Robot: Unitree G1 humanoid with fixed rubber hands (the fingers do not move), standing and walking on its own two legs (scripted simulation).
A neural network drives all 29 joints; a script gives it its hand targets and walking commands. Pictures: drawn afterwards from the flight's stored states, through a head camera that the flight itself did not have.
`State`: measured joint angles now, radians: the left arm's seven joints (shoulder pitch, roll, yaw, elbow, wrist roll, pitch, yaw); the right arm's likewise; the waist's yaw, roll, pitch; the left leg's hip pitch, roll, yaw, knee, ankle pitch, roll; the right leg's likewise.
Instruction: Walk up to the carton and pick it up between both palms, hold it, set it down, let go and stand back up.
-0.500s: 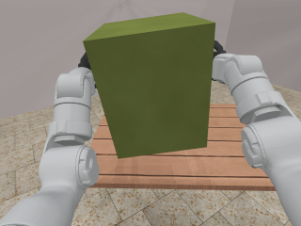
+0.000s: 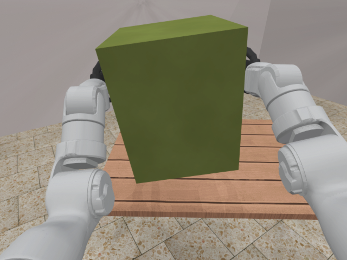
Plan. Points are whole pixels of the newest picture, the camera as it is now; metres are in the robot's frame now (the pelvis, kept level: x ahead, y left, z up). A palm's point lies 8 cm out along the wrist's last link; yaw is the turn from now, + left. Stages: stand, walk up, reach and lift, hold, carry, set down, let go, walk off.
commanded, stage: hold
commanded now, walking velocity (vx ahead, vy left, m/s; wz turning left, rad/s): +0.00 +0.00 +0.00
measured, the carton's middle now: (175, 94) +0.40 -0.01 +0.29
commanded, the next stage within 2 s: none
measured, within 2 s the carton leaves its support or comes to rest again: neither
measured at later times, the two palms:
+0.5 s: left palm (98, 88) +0.36 +0.16 +0.32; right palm (251, 74) +0.35 -0.16 +0.35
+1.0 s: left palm (98, 88) +0.36 +0.16 +0.32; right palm (251, 74) +0.35 -0.16 +0.35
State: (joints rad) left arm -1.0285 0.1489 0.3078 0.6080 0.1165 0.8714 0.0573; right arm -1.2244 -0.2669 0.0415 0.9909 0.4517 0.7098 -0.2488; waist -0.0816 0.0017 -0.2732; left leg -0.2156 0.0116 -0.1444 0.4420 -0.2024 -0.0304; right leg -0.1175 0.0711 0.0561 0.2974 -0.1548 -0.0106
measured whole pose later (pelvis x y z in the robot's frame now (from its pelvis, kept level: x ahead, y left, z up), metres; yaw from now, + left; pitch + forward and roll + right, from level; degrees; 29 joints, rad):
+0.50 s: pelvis +0.00 +0.00 +0.00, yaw +0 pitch -1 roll -2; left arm -1.05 0.15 0.31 0.64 0.12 0.86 0.06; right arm -1.24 -0.27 0.03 1.02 0.45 0.71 -0.25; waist -0.08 0.00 -0.28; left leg -0.22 0.01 -0.14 0.44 -0.20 -0.03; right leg -0.12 0.07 0.06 0.30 -0.15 -0.01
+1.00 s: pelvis +0.00 +0.00 +0.00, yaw +0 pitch -1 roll -2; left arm -1.06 0.16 0.31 0.66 0.11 0.86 0.06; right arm -1.25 -0.27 0.03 1.03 0.44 0.71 -0.24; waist -0.08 0.00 -0.28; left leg -0.22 0.01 -0.15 0.44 -0.20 -0.03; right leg -0.13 0.07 0.06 0.30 -0.15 -0.01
